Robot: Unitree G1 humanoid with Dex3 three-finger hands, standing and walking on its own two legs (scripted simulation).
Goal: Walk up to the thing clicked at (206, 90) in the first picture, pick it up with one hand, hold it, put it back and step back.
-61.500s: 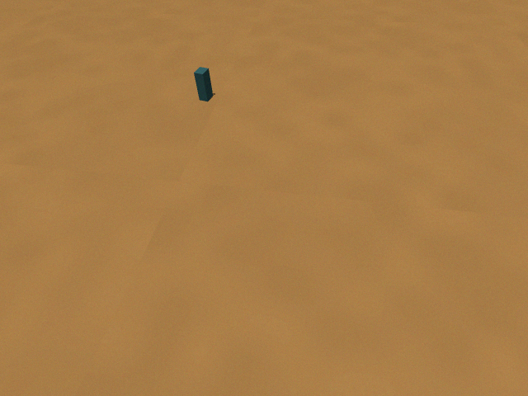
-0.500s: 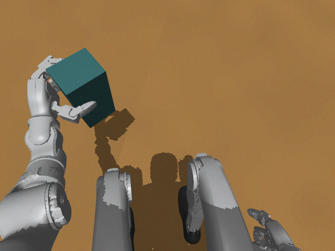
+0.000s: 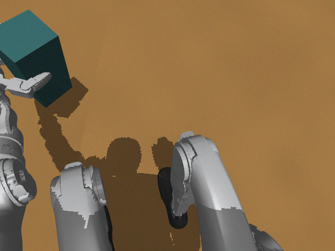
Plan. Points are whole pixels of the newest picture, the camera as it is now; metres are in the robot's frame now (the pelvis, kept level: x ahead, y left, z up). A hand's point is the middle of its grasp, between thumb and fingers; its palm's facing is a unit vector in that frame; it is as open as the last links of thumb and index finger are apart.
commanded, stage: crouch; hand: left
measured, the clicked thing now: (38, 67) +0.55 +0.19 -0.10
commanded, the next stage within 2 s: lower in 0.44 s
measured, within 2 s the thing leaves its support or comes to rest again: rests again in 1.86 s
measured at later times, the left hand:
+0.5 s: hand (27, 68) +0.55 +0.21 -0.11, palm faces +0.14 -0.99 -0.03, open 10.8 cm
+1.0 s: hand (38, 77) +0.56 +0.21 -0.17, palm faces +0.20 -0.98 -0.01, open 10.9 cm
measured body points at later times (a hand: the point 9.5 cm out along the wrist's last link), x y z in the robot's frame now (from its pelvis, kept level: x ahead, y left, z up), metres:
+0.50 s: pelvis +0.00 +0.00 -0.02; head +0.27 +0.10 +0.33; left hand +0.54 +0.27 -0.11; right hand +0.04 -0.27 -0.09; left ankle +0.08 +0.11 -0.31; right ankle +0.14 -0.13 -0.31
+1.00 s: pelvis +0.00 +0.01 -0.03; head +0.29 +0.11 +0.29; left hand +0.54 +0.26 -0.17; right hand +0.04 -0.27 -0.09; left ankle +0.08 +0.11 -0.31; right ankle +0.14 -0.13 -0.31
